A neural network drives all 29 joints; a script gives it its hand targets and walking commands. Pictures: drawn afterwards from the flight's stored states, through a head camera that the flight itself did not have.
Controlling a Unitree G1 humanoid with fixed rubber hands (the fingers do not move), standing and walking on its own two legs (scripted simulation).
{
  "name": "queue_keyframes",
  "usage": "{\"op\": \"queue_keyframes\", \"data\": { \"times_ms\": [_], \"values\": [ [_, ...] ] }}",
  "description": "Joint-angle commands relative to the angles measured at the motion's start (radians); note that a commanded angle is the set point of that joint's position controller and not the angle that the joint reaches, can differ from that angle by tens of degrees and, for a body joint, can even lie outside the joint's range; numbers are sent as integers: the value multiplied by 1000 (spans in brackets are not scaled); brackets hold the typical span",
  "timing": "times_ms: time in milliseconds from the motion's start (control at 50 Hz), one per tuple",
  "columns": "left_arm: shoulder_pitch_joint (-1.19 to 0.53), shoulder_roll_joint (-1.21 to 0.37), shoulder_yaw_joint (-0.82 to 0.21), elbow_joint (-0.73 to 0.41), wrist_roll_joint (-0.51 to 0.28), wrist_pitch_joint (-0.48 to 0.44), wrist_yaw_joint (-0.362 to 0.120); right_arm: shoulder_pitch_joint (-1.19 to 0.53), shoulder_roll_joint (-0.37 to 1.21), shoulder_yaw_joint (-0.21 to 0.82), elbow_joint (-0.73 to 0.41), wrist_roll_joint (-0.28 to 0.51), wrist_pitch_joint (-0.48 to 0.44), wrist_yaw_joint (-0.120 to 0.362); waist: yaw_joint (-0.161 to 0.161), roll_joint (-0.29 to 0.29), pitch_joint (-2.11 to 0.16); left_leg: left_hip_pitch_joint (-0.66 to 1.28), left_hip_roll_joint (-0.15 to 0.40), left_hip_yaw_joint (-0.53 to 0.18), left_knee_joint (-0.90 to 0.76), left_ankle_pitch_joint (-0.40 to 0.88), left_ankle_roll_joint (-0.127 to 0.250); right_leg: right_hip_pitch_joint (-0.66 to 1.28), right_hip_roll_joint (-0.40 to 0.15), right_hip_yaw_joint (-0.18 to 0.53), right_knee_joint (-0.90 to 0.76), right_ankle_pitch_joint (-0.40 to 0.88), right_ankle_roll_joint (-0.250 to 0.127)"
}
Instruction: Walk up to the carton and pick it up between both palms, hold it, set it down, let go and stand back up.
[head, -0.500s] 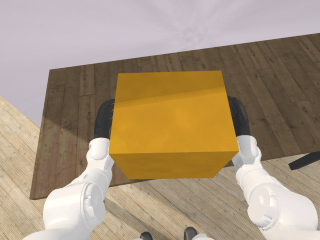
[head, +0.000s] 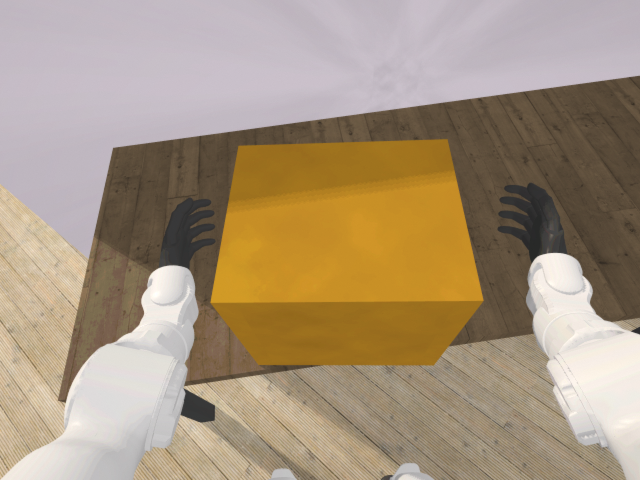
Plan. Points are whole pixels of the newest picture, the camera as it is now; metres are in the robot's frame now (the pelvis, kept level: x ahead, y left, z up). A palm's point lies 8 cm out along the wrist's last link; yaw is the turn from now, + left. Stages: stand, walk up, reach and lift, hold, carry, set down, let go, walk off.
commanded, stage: set down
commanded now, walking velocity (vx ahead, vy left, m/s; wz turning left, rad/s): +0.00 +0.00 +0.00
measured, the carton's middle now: (343, 263) +0.41 +0.00 -0.02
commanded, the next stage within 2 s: none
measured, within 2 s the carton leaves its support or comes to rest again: neither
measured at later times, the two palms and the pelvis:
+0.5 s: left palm (149, 217) +0.41 +0.23 +0.10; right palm (563, 202) +0.42 -0.24 +0.09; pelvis -0.02 +0.00 +0.01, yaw +0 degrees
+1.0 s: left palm (129, 206) +0.40 +0.22 +0.14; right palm (600, 193) +0.39 -0.25 +0.14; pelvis -0.01 +0.00 +0.05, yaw +1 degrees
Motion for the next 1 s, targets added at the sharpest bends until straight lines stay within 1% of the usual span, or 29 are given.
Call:
{"op": "queue_keyframes", "data": {
  "times_ms": [0, 40, 60, 80, 120, 160, 240, 260, 320, 400, 460, 480, 560, 580, 620, 680, 700, 720, 740, 760, 780, 800, 820, 840, 860, 880, 900, 920, 980],
  "values": [
    [-355, 158, -50, -186, -75, -18, -19, -357, -129, 45, -222, 54, 7, 32, -14, -60, -559, 257, -54, 26, -3, 410, -46, 291, 18, -10, -39, 418, 79],
    [-361, 174, -50, -271, -81, -5, -23, -349, -158, 42, -295, 62, 19, 39, -8, -37, -648, 274, -57, 31, 3, 443, -51, 338, 19, -7, -29, 457, 77],
    [-367, 189, -44, -322, -82, 1, -23, -343, -181, 26, -327, 63, 24, 41, -17, -22, -694, 285, -58, 33, 10, 459, -57, 347, 19, -7, -25, 476, 78],
    [-361, 200, -30, -348, -77, 14, -26, -331, -182, 29, -348, 66, 36, 41, -11, -27, -718, 285, -62, 39, 14, 468, -57, 374, 18, -2, -23, 499, 79],
    [-343, 231, -3, -359, -70, 46, -34, -323, -204, 21, -372, 60, 64, 34, -15, -59, -716, 231, -67, 49, -1, 427, -44, 447, 13, 9, -27, 514, 86],
    [-342, 244, 9, -358, -65, 80, -38, -330, -222, 2, -382, 47, 92, 21, -16, -82, -705, 182, -70, 55, -21, 358, -31, 487, 10, 18, -30, 485, 92],
    [-375, 273, 30, -359, -70, 131, -35, -376, -233, -39, -466, 13, 136, -2, -7, -121, -692, 161, -72, 62, -57, 269, -13, 531, 5, 31, -70, 386, 97],
    [-388, 274, 23, -346, -74, 142, -35, -387, -234, -39, -461, 0, 149, -7, -11, -139, -669, 146, -72, 65, -73, 241, -8, 544, 3, 30, -76, 371, 96],
    [-420, 279, 4, -324, -86, 173, -31, -412, -223, -38, -456, 4, 194, -16, -8, -138, -604, 150, -73, 60, -103, 193, 0, 539, -4, 38, -103, 290, 92],
    [-452, 254, -44, -297, -96, 219, -23, -419, -228, -25, -388, 19, 249, -6, -9, -85, -506, 240, -56, 46, -149, 171, -7, 466, 0, 20, -147, 201, 62],
    [-461, 228, -75, -292, -86, 254, -15, -407, -234, -22, -340, 26, 281, 12, -14, -42, -451, 341, -47, 35, -164, 216, -20, 411, 7, -2, -182, 181, 44],
    [-469, 224, -73, -304, -87, 266, -13, -424, -251, -32, -355, 27, 286, 19, -17, -32, -447, 366, -44, 29, -168, 229, -27, 396, 12, -13, -187, 184, 39],
    [-477, 218, -61, -462, -59, 331, 0, -402, -305, -62, -407, 39, 311, 33, -35, 8, -506, 552, -36, 13, -171, 402, -62, 411, 37, -40, -226, 314, 33],
    [-455, 215, -49, -452, -46, 352, -4, -384, -303, -57, -386, 36, 327, 35, -32, -4, -470, 561, -36, 10, -181, 412, -57, 427, 35, -38, -238, 322, 33],
    [-454, 227, -35, -503, -33, 393, -5, -394, -322, -63, -423, 42, 351, 39, -20, -2, -444, 575, -37, 6, -210, 423, -57, 477, 35, -35, -259, 342, 35],
    [-452, 230, -14, -591, -22, 454, 11, -400, -348, -84, -502, 47, 386, 51, -11, -2, -434, 629, -32, -5, -246, 428, -55, 503, 36, -40, -286, 347, 35],
    [-449, 232, -9, -574, -16, 474, 11, -402, -340, -80, -494, 42, 403, 55, -3, -7, -401, 623, -33, -5, -261, 410, -48, 517, 32, -35, -299, 329, 33],
    [-453, 232, -9, -578, -15, 488, 13, -407, -344, -92, -499, 37, 417, 56, -7, -12, -385, 616, -35, -7, -275, 368, -43, 522, 28, -31, -308, 297, 35],
    [-431, 227, -3, -608, -11, 497, 16, -392, -343, -89, -535, 37, 424, 59, 3, -15, -398, 624, -35, -3, -286, 371, -39, 546, 27, -26, -311, 309, 36],
    [-423, 230, 7, -647, -4, 507, 18, -370, -338, -102, -550, 29, 434, 57, -2, -11, -403, 631, -40, -1, -296, 383, -39, 577, 26, -20, -322, 329, 39],
    [-429, 235, 10, -643, -6, 518, 17, -375, -339, -106, -550, 26, 444, 55, -9, -18, -386, 628, -38, -3, -305, 371, -35, 591, 24, -18, -327, 331, 37],
    [-373, 225, 23, -623, 1, 529, 10, -332, -324, -93, -547, 25, 452, 54, -7, -41, -347, 613, -42, -4, -315, 356, -28, 624, 20, -13, -332, 331, 40],
    [-375, 229, 29, -638, -2, 533, 5, -330, -316, -90, -558, 29, 460, 53, -1, -46, -334, 607, -45, -2, -330, 344, -24, 644, 17, -7, -341, 334, 43],
    [-299, 210, 38, -638, 16, 536, -2, -251, -299, -80, -544, 24, 461, 51, -2, -58, -306, 622, -46, -7, -344, 356, -19, 684, 13, -5, -346, 360, 43],
    [-278, 212, 55, -636, 27, 537, -9, -237, -300, -83, -550, 21, 458, 47, -4, -64, -291, 621, -46, -7, -352, 366, -21, 711, 15, -5, -354, 370, 46],
    [-267, 223, 73, -647, 36, 529, -14, -223, -288, -76, -573, 19, 454, 40, 9, -66, -267, 608, -52, -1, -361, 363, -16, 732, 13, 4, -361, 375, 50],
    [-154, 194, 89, -653, 61, 522, -23, -121, -262, -55, -578, 19, 446, 35, 8, -87, -248, 619, -54, -3, -373, 389, -12, 794, 11, 12, -366, 416, 52],
    [-280, 239, 90, -671, 50, 512, -23, -236, -286, -91, -617, 9, 445, 24, 1, -60, -276, 591, -53, 1, -379, 355, -12, 783, 5, 15, -373, 384, 53],
    [-168, 202, 95, -716, 58, 491, -16, -128, -250, -113, -665, -14, 428, 16, -3, -59, -242, 627, -52, -1, -396, 324, -11, 778, 3, 18, -385, 356, 47]
  ]
}}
